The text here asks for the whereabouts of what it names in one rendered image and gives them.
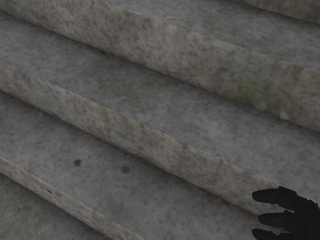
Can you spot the right robot hand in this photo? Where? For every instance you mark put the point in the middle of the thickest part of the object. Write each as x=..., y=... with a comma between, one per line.
x=303, y=224

